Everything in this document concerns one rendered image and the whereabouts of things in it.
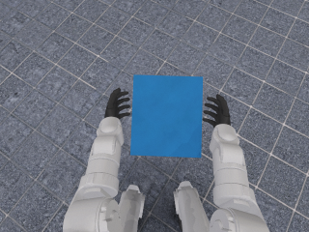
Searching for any robot left upper arm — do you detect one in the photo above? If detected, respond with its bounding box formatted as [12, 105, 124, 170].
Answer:
[63, 196, 123, 232]

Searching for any carton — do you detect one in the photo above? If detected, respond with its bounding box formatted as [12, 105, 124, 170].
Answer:
[130, 74, 203, 159]

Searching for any robot right shin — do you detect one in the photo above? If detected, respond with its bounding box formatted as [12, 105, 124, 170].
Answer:
[178, 181, 199, 220]

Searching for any robot right forearm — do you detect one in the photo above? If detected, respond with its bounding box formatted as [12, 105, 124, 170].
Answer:
[209, 124, 266, 223]

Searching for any robot right hand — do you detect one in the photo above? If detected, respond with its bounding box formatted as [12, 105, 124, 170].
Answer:
[202, 94, 231, 128]

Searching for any robot right upper arm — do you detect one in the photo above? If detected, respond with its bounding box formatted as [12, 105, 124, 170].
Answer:
[209, 207, 269, 232]

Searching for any robot left hand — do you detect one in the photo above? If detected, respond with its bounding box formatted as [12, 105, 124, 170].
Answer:
[104, 87, 130, 120]

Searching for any robot left forearm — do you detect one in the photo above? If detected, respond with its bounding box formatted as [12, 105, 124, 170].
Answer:
[63, 116, 125, 232]

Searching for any left robot thigh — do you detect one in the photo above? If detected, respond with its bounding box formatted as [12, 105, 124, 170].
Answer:
[119, 189, 146, 232]

